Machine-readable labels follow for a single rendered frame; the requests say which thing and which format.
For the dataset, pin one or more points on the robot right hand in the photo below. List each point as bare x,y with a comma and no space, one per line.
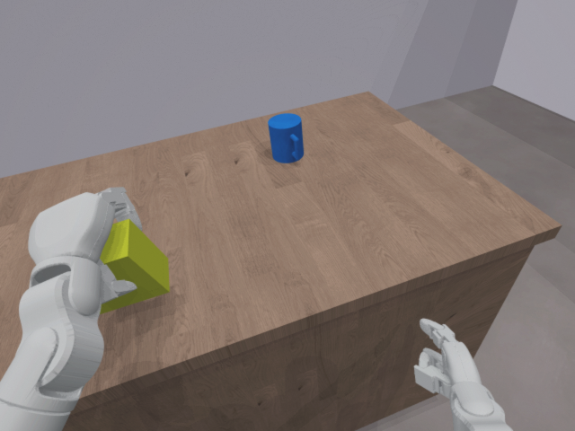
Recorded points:
438,373

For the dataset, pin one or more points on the right robot forearm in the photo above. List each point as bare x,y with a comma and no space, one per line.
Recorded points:
474,409

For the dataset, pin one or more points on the table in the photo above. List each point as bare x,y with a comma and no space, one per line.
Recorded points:
296,289

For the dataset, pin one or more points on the sponge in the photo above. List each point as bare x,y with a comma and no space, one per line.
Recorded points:
131,256

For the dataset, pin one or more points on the robot left hand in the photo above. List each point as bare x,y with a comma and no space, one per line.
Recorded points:
80,227

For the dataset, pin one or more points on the left robot forearm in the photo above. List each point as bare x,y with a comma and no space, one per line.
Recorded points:
61,347

